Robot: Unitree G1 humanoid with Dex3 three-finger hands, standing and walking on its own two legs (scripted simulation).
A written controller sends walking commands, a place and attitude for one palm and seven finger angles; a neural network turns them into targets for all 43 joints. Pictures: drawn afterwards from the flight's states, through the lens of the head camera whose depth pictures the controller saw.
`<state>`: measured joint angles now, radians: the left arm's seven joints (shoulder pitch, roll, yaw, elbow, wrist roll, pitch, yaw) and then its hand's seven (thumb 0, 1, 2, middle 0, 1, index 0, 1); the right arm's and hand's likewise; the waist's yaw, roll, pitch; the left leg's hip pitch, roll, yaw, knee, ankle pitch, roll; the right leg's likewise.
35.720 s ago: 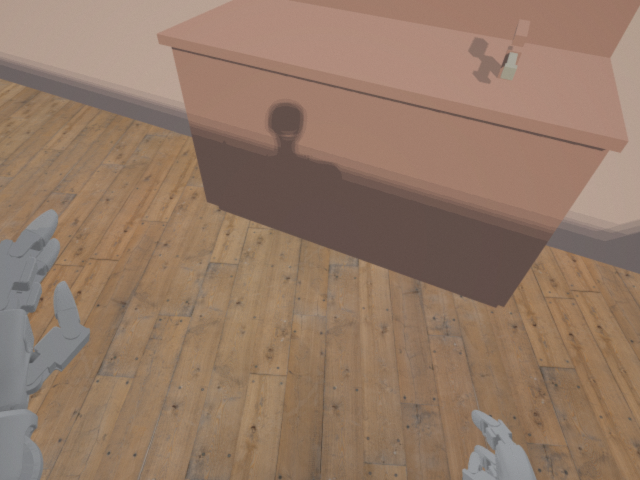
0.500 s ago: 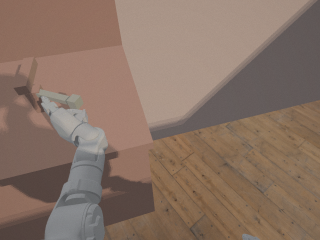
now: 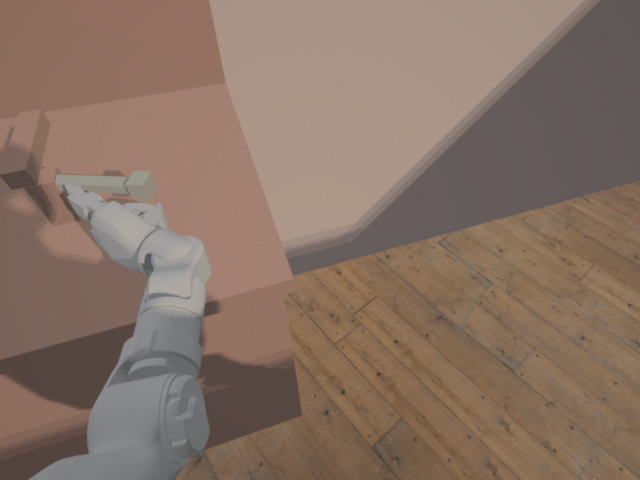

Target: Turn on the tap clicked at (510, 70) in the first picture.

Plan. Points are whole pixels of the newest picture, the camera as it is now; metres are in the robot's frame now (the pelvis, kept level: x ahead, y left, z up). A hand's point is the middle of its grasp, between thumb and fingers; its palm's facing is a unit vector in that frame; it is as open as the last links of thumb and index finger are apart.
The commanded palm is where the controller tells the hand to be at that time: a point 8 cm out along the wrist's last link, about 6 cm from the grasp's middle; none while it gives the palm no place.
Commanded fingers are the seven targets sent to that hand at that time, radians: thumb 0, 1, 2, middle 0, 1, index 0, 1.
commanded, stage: lift the hand up off the lever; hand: left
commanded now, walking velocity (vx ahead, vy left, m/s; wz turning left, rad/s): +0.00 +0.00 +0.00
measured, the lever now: (141, 185) +0.47 +0.24 +0.13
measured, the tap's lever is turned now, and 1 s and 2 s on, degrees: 68 70 70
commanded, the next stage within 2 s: none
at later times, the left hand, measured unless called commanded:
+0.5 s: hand (149, 198) +0.43 +0.21 +0.14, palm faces +0.81 -0.59 -0.07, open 7.8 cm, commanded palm +0.38 +0.23 +0.15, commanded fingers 0.00 0.90 0.90 -0.15 -0.15 -0.15 -0.15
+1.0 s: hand (146, 190) +0.42 +0.20 +0.16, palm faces +0.79 -0.61 -0.08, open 7.8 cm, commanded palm +0.37 +0.23 +0.17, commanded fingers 0.00 0.90 0.90 -0.15 -0.15 -0.15 -0.15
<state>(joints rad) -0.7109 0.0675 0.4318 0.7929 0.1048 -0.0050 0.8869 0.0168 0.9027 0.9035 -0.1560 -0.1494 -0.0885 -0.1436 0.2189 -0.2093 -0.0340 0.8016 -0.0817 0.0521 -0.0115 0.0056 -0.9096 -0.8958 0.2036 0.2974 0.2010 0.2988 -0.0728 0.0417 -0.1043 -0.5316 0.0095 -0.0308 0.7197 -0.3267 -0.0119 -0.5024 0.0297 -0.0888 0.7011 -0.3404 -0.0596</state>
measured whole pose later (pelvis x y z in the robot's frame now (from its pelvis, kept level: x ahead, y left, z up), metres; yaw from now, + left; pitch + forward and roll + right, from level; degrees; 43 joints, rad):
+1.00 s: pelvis +0.02 +0.00 +0.02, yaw +1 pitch +3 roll +0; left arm -0.58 -0.01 0.27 0.43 0.04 0.28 0.82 0.02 0.90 0.90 -0.16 -0.15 -0.15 -0.15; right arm 0.12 -0.20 -0.01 0.79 -0.05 0.07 -0.03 0.01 -0.91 -0.90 0.20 0.30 0.20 0.30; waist 0.02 0.05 -0.08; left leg -0.31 -0.01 -0.03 0.56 -0.29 -0.01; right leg -0.29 0.02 -0.08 0.56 -0.32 -0.05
